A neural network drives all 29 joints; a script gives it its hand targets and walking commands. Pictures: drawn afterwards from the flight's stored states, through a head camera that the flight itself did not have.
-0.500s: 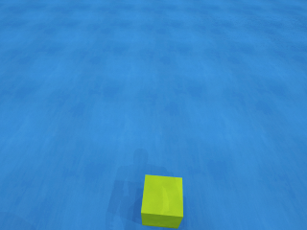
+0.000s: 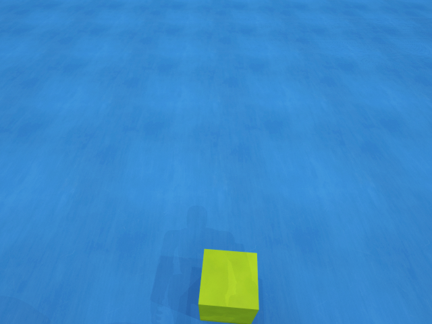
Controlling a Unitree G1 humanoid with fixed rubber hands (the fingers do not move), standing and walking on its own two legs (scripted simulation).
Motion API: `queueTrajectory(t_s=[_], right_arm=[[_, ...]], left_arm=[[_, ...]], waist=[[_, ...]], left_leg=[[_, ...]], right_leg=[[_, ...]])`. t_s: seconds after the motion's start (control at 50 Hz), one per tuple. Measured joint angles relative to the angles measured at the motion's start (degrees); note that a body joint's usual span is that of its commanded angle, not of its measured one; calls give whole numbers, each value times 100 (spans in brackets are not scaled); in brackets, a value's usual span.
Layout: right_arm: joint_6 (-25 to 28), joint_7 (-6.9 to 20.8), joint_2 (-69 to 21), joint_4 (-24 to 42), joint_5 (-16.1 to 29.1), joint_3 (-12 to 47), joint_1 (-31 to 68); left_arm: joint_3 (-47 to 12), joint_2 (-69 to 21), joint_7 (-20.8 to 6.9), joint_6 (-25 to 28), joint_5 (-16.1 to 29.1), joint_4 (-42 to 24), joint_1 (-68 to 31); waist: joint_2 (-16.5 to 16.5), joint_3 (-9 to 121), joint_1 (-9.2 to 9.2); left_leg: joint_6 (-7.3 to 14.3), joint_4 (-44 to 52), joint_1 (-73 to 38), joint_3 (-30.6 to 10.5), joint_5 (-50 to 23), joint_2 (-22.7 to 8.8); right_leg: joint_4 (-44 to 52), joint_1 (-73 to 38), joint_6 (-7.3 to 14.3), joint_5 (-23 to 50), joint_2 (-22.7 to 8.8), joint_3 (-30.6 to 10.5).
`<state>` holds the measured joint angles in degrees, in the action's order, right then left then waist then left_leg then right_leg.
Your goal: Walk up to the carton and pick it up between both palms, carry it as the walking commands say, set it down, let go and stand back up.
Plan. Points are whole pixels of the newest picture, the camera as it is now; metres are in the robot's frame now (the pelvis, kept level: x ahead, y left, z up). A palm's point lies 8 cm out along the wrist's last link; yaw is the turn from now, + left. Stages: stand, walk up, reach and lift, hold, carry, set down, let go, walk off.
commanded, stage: stand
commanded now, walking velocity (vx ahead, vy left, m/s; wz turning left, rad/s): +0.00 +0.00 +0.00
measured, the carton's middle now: (227, 287) +0.39 -0.04 -0.65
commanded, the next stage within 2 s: reach and lift in 0.10 s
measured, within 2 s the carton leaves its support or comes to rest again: neither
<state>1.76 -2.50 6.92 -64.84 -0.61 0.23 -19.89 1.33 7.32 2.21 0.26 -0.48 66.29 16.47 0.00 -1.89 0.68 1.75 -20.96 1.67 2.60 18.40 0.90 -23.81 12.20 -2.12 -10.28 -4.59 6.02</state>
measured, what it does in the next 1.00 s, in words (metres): lowers itself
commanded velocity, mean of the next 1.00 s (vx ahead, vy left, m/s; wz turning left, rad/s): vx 0.00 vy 0.00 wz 0.00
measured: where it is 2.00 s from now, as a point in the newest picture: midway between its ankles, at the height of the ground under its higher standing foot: outside the picture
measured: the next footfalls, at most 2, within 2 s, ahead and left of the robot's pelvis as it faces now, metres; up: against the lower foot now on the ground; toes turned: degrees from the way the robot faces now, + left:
none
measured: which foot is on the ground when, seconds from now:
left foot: down 0.00-1.00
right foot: down 0.00-1.00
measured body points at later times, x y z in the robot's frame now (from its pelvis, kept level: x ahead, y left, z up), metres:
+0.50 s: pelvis -0.02 -0.02 -0.03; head +0.10 -0.02 +0.41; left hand +0.12 +0.20 -0.17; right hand +0.13 -0.21 -0.17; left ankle -0.08 +0.10 -0.74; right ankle +0.03 -0.16 -0.74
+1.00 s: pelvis -0.10 -0.06 -0.08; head +0.05 -0.05 +0.34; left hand +0.21 +0.19 -0.19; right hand +0.20 -0.22 -0.19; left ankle -0.08 +0.10 -0.74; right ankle +0.02 -0.16 -0.74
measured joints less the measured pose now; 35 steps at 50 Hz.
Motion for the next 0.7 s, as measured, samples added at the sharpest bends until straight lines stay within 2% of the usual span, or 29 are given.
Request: queueTrajectory(t_s=[0.1,0.12,0.16,0.18,0.24,0.28,0.32,0.36,0.42,0.5,0.6,0.7], right_arm=[[4,-7,-25,-15,-5,7,-31],[-159,10,-4,368,131,73,-59],[-681,-142,163,1108,321,153,306],[-975,-156,329,1407,451,203,614],[-2028,-154,711,2059,802,422,1699],[-2774,-172,731,2270,951,460,2248],[-3367,-164,590,2428,937,394,2478],[-3682,-116,351,2674,721,236,2379],[-3700,-46,-66,3198,251,-102,1912],[-3271,-18,-475,3786,-112,-496,1486],[-2735,27,-529,4152,-103,-656,1603],[-2694,-2,-433,4366,28,-623,1893]], left_arm=[[-4,-13,6,-10,-1,36,21],[-113,25,-17,-165,154,-337,35],[-282,173,41,-518,348,-1098,-316],[-369,261,92,-748,471,-1406,-614],[-511,529,212,-1724,813,-1868,-1659],[-471,618,202,-2453,918,-1992,-2146],[-390,598,96,-3041,850,-2132,-2345],[-280,479,-68,-3356,605,-2386,-2264],[-69,251,-311,-3356,84,-2892,-1874],[160,118,-583,-2935,-362,-3449,-1466],[254,246,-771,-2475,-423,-3805,-1529],[176,381,-799,-2419,-355,-3981,-1911]], waist=[[-4,2,-2],[-1,100,3],[-11,306,-49],[7,375,-78],[80,593,-126],[98,790,-142],[104,937,-145],[110,973,-139],[107,882,-147],[117,774,-202],[96,772,-282],[82,703,-343]], left_leg=[[7,19,-26,3,-1,5],[12,-172,229,2,56,-3],[20,-877,1012,-26,306,-8],[10,-1163,1329,-29,385,-24],[17,-1721,2076,12,591,-100],[-38,-1825,2479,25,577,-130],[-31,-1776,2749,0,528,-136],[-76,-1626,2884,-95,422,-124],[-112,-1447,3062,-281,256,-80],[-189,-1738,3711,-522,226,-35],[-290,-2602,4707,-693,417,18],[-346,-3231,5067,-717,568,-7]], right_leg=[[9,-21,-10,-3,-7,-3],[-170,223,65,-112,27,-61],[-659,905,275,-234,85,-196],[-877,1189,310,-286,88,-209],[-1232,1866,208,-347,138,-251],[-1280,2256,167,-294,182,-303],[-1206,2515,165,-223,224,-356],[-1049,2629,150,-122,284,-465],[-899,2768,135,0,347,-650],[-1166,3323,80,8,369,-717],[-1845,4170,54,-253,377,-701],[-2431,4528,95,-353,433,-689]])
